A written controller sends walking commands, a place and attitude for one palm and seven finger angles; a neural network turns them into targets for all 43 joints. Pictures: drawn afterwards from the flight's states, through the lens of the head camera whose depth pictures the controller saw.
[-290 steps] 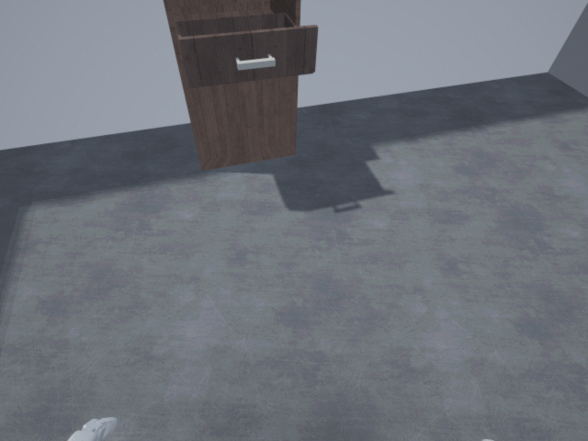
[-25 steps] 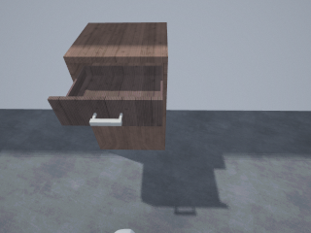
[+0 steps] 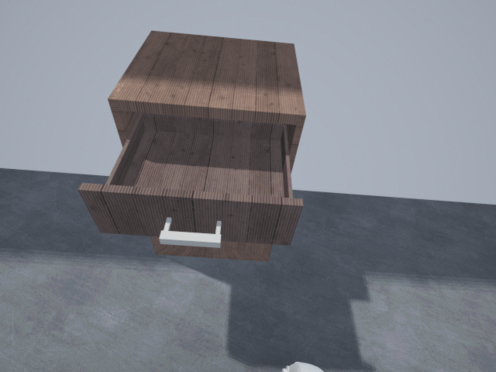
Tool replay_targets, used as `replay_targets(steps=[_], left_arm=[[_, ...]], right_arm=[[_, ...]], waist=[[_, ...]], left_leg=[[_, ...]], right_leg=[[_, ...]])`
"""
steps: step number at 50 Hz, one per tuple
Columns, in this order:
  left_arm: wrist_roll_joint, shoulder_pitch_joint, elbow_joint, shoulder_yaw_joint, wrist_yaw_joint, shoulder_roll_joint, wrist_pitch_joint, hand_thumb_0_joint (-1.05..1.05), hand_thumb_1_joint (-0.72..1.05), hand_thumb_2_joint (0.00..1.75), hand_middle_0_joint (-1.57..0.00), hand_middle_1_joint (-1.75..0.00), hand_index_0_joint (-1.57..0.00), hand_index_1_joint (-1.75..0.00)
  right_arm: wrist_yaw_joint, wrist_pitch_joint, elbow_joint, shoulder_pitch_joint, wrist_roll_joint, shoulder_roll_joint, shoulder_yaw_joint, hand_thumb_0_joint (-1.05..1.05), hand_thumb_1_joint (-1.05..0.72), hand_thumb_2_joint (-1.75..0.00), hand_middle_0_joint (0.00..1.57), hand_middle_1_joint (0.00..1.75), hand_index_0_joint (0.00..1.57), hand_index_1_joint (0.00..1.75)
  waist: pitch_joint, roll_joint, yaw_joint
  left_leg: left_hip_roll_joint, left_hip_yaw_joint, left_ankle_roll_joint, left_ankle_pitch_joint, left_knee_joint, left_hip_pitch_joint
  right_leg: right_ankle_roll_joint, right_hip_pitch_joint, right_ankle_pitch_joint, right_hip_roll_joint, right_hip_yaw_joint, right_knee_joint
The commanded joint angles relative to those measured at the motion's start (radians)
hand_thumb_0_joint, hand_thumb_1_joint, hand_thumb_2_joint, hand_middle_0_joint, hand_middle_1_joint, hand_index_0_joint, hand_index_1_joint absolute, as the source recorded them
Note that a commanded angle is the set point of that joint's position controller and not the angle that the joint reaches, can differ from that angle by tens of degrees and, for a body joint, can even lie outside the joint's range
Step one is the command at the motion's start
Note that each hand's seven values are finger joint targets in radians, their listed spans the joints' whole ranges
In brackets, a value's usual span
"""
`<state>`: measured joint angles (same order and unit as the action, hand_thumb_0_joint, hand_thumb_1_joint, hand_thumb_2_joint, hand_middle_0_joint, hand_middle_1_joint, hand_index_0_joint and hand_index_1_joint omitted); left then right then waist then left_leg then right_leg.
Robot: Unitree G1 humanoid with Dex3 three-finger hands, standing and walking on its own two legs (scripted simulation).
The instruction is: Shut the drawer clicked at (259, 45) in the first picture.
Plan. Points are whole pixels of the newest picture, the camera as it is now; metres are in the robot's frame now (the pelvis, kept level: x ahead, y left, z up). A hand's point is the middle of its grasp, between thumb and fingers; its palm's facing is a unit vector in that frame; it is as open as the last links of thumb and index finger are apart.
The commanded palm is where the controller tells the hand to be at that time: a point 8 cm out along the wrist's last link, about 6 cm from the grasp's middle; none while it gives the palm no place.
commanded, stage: take the last steps up to it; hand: left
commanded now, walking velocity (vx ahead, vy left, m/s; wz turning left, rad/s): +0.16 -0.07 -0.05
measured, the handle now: (192, 231) +0.41 +0.15 -0.09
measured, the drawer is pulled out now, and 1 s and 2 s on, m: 0.28 0.28 0.28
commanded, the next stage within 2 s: come to a stop and stand still in 0.04 s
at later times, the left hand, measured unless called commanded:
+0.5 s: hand (166, 367) +0.16 +0.15 -0.18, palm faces +0.03 -0.97 -0.25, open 7.2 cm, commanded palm none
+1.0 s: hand out of the picture +0.00 +0.19 -0.18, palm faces +0.03 -0.98 -0.20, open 7.4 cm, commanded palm none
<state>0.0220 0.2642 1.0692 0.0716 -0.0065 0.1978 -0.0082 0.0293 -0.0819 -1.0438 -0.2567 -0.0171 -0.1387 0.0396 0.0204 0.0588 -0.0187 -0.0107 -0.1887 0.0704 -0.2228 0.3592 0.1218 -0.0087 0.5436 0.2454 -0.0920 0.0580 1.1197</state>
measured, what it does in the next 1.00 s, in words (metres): steps on the spot: right foot, then left foot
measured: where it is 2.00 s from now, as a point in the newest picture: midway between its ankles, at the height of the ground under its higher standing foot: outside the picture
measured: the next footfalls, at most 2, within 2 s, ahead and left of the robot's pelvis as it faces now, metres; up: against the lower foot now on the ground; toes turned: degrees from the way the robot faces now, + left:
right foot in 0.28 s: +0.20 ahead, -0.14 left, +0.00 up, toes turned -6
left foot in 0.66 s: +0.05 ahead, +0.11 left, +0.00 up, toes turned +2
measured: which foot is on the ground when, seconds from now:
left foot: down 0.00-0.30, up 0.32-0.64, down 0.66-1.00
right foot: up 0.00-0.26, down 0.28-0.66, up 0.68-1.00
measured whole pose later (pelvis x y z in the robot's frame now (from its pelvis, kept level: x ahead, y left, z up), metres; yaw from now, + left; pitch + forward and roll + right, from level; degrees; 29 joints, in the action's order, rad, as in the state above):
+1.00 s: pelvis +0.04 +0.01 +0.00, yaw -1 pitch +1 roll +1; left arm 0.01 0.35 1.14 0.04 -0.03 0.16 0.05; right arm 0.05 -0.02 -1.12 -0.33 -0.03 -0.09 0.01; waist 0.01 0.03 0.01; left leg -0.02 -0.07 0.02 -0.24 0.39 0.17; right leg -0.02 0.24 0.39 -0.02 0.02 0.64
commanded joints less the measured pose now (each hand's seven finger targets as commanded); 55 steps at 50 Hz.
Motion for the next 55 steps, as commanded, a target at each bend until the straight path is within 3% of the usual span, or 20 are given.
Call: replay_targets(steps=[1, 8, 11, 13, 14, 15, 17, 20, 26, 31, 32, 33, 34, 37, 42, 48, 52, 53, 54, 55], left_arm=[[0.005, 0.052, -0.04, -0.003, 0.006, 0.002, 0.007, 0.0, 0.9, 0.9, -0.2, -0.3, -0.2, -0.3], [0.001, -0.117, -0.1, -0.021, 0.0, -0.012, 0.0, 0.0, 0.9, 0.9, -0.2, -0.3, -0.2, -0.3], [0.0, -0.034, -0.07, -0.027, -0.014, -0.014, -0.011, 0.0, 0.9, 0.9, -0.2, -0.3, -0.2, -0.3], [0.004, 0.105, -0.023, -0.012, -0.027, 0.067, -0.025, 0.0, 0.9, 0.9, -0.2, -0.3, -0.2, -0.3], [0.003, 0.135, -0.013, 0.0, -0.037, 0.13, -0.032, 0.0, 0.9, 0.9, -0.2, -0.3, -0.2, -0.3], [-0.004, 0.146, -0.016, 0.002, -0.038, 0.174, -0.03, 0.0, 0.9, 0.9, -0.2, -0.3, -0.2, -0.3], [-0.001, 0.068, -0.036, 0.004, -0.048, 0.148, -0.023, 0.0, 0.9, 0.9, -0.2, -0.3, -0.2, -0.3], [0.003, -0.061, -0.068, 0.001, -0.058, 0.113, -0.003, 0.0, 0.9, 0.9, -0.2, -0.3, -0.2, -0.3], [0.02, -0.099, -0.113, 0.02, -0.052, 0.14, 0.024, 0.0, 0.9, 0.9, -0.2, -0.3, -0.2, -0.3], [0.012, -0.102, -0.111, 0.01, -0.045, 0.12, 0.041, 0.0, 0.9, 0.9, -0.2, -0.3, -0.2, -0.3], [0.001, -0.084, -0.111, -0.002, -0.041, 0.072, 0.045, 0.0, 0.9, 0.9, -0.2, -0.3, -0.2, -0.3], [-0.013, -0.065, -0.114, -0.014, -0.034, 0.009, 0.049, 0.0, 0.9, 0.9, -0.2, -0.3, -0.2, -0.3], [-0.008, -0.056, -0.106, -0.015, -0.032, 0.014, 0.047, 0.0, 0.9, 0.9, -0.2, -0.3, -0.2, -0.3], [0.009, 0.024, -0.05, -0.003, -0.019, 0.038, 0.053, 0.0, 0.9, 0.9, -0.2, -0.3, -0.2, -0.3], [0.006, 0.049, -0.03, -0.012, -0.015, 0.029, 0.025, 0.0, 0.9, 0.9, -0.2, -0.3, -0.2, -0.3], [-0.013, 0.071, 0.003, -0.037, -0.024, -0.018, 0.023, 0.0, 0.9, 0.9, -0.2, -0.3, -0.2, -0.3], [-0.01, 0.174, 0.068, -0.041, -0.039, 0.013, 0.0, 0.0, 0.9, 0.9, -0.2, -0.3, -0.2, -0.3], [0.013, 0.213, 0.076, -0.046, -0.076, 0.052, -0.017, 0.0, 0.9, 0.9, -0.2, -0.3, -0.2, -0.3], [0.0, 0.167, 0.041, -0.061, -0.068, 0.044, -0.041, 0.0, 0.9, 0.9, -0.2, -0.3, -0.2, -0.3], [0.0, 0.149, 0.031, -0.05, -0.063, 0.036, -0.058, 0.0, 0.9, 0.9, -0.2, -0.3, -0.2, -0.3]], right_arm=[[0.0, -0.008, -0.001, -0.112, 0.001, -0.101, 0.012, 0.0, -0.9, -0.9, 0.2, 0.3, 0.2, 0.3], [0.004, 0.012, -0.041, -0.189, -0.014, -0.109, 0.011, 0.0, -0.9, -0.9, 0.2, 0.3, 0.2, 0.3], [0.013, 0.026, -0.054, -0.16, -0.009, -0.105, 0.005, 0.0, -0.9, -0.9, 0.2, 0.3, 0.2, 0.3], [0.011, 0.033, -0.055, -0.163, 0.01, -0.092, 0.006, 0.0, -0.9, -0.9, 0.2, 0.3, 0.2, 0.3], [0.01, 0.041, -0.048, -0.198, 0.021, -0.062, 0.013, 0.0, -0.9, -0.9, 0.2, 0.3, 0.2, 0.3], [0.015, 0.061, -0.04, -0.221, 0.033, -0.055, 0.02, 0.0, -0.9, -0.9, 0.2, 0.3, 0.2, 0.3], [0.015, 0.089, -0.045, -0.172, 0.033, -0.034, 0.022, 0.0, -0.9, -0.9, 0.2, 0.3, 0.2, 0.3], [0.01, 0.114, -0.051, -0.157, 0.026, -0.025, 0.027, 0.0, -0.9, -0.9, 0.2, 0.3, 0.2, 0.3], [-0.013, 0.132, -0.011, -0.146, 0.008, -0.027, 0.03, 0.0, -0.9, -0.9, 0.2, 0.3, 0.2, 0.3], [-0.016, 0.101, -0.029, -0.242, 0.009, -0.034, 0.014, 0.0, -0.9, -0.9, 0.2, 0.3, 0.2, 0.3], [-0.012, 0.09, -0.026, -0.241, 0.004, -0.073, 0.014, 0.0, -0.9, -0.9, 0.2, 0.3, 0.2, 0.3], [-0.008, 0.08, 0.002, -0.185, -0.009, -0.125, 0.021, 0.0, -0.9, -0.9, 0.2, 0.3, 0.2, 0.3], [0.0, 0.08, 0.043, -0.075, -0.015, -0.143, 0.011, 0.0, -0.9, -0.9, 0.2, 0.3, 0.2, 0.3], [0.008, 0.066, 0.045, 0.032, -0.012, -0.115, -0.003, 0.0, -0.9, -0.9, 0.2, 0.3, 0.2, 0.3], [0.018, 0.048, -0.007, -0.105, -0.005, -0.11, 0.003, 0.0, -0.9, -0.9, 0.2, 0.3, 0.2, 0.3], [0.032, 0.059, -0.07, -0.151, -0.005, -0.118, 0.007, 0.0, -0.9, -0.9, 0.2, 0.3, 0.2, 0.3], [0.026, 0.066, -0.087, -0.156, 0.019, -0.064, 0.001, 0.0, -0.9, -0.9, 0.2, 0.3, 0.2, 0.3], [0.013, 0.044, 0.005, -0.016, 0.02, -0.115, -0.003, 0.0, -0.9, -0.9, 0.2, 0.3, 0.2, 0.3], [-0.002, 0.051, 0.017, -0.053, 0.01, -0.051, -0.019, 0.0, -0.9, -0.9, 0.2, 0.3, 0.2, 0.3], [-0.006, 0.052, 0.006, -0.086, -0.001, -0.025, -0.026, 0.0, -0.9, -0.9, 0.2, 0.3, 0.2, 0.3]], waist=[[0.078, -0.135, -0.003], [0.112, -0.149, 0.048], [0.048, -0.125, 0.007], [-0.076, -0.054, -0.038], [-0.157, 0.037, -0.023], [-0.193, 0.056, -0.015], [-0.167, 0.099, -0.007], [-0.091, 0.018, 0.032], [-0.067, 0.114, 0.022], [-0.082, 0.101, 0.062], [-0.056, -0.057, 0.057], [0.023, -0.313, 0.044], [0.113, -0.33, 0.014], [0.136, -0.226, -0.039], [0.099, -0.162, 0.021], [-0.013, -0.217, 0.04], [-0.067, -0.034, 0.031], [0.032, 0.01, -0.007], [0.007, 0.043, 0.041], [-0.058, 0.108, 0.046]], left_leg=[[0.292, 0.174, 0.098, 0.43, -0.175, -0.006], [0.29, 0.148, 0.095, 0.617, -0.089, -0.075], [0.258, 0.128, 0.038, 0.77, 0.065, -0.051], [0.174, 0.095, -0.039, 0.531, 0.233, 0.03], [0.082, 0.069, -0.082, 0.142, 0.379, 0.169], [0.022, 0.101, -0.102, -0.375, 0.539, 0.186], [0.046, 0.18, -0.101, -0.425, 0.697, 0.191], [0.056, 0.2, -0.11, -0.36, 0.718, 0.197], [0.041, 0.16, -0.115, -0.256, 0.6, 0.173], [0.015, 0.112, -0.095, -0.087, 0.072, -0.056], [0.077, 0.213, -0.081, -0.149, -0.064, -0.029], [0.25, 0.46, -0.035, -0.313, -0.221, 0.126], [0.326, 0.529, 0.013, -0.381, -0.294, 0.316], [0.245, 0.387, 0.01, -0.278, -0.252, 0.334], [0.252, 0.358, 0.063, 0.008, -0.173, 0.026], [0.273, 0.351, 0.087, 0.512, -0.026, -0.094], [0.142, 0.243, -0.035, 0.239, 0.107, 0.077], [0.11, 0.173, -0.067, 0.215, 0.242, 0.11], [0.073, 0.175, -0.054, -0.049, 0.253, 0.158], [0.055, 0.155, -0.054, -0.066, 0.244, 0.172]], right_leg=[[-0.01, 0.072, -0.058, -0.029, -0.047, -0.065], [0.016, -0.002, -0.005, 0.006, 0.018, -0.359], [0.024, -0.231, -0.096, 0.052, 0.032, -0.553], [0.038, -0.49, -0.634, -0.023, -0.041, -0.653], [0.134, -0.643, -1.148, -0.202, -0.227, -0.58], [0.255, -0.636, -1.38, -0.348, -0.27, -0.612], [0.294, -0.5, -1.133, -0.333, -0.269, -0.681], [0.25, -0.342, -0.847, -0.274, -0.188, -0.724], [0.192, -0.202, -0.204, -0.215, -0.186, -0.831], [0.088, -0.119, 0.24, -0.108, -0.16, -0.776], [0.048, -0.097, 0.265, -0.037, -0.116, -0.657], [-0.001, -0.062, 0.212, 0.064, -0.045, -0.484], [-0.003, -0.118, 0.157, 0.079, -0.064, -0.361], [-0.006, -0.147, 0.054, 0.079, -0.121, -0.172], [-0.024, -0.013, 0.093, 0.072, -0.082, -0.192], [-0.013, -0.215, 0.174, 0.062, -0.042, -0.549], [0.028, -0.523, -0.309, -0.03, -0.127, -0.8], [0.024, -0.363, -0.638, -0.049, -0.162, -0.761], [0.056, -0.391, -0.568, -0.072, -0.141, -0.75], [0.081, -0.49, -0.795, -0.088, -0.14, -0.714]])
